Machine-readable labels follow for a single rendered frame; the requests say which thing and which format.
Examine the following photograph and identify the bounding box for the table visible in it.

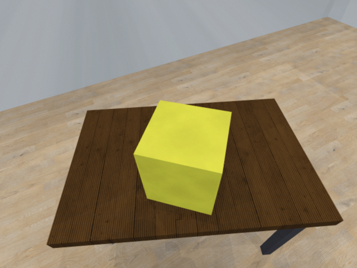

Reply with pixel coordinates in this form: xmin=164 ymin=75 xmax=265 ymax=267
xmin=47 ymin=98 xmax=343 ymax=255

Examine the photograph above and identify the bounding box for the carton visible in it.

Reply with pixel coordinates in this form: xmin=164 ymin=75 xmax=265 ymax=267
xmin=134 ymin=100 xmax=231 ymax=215

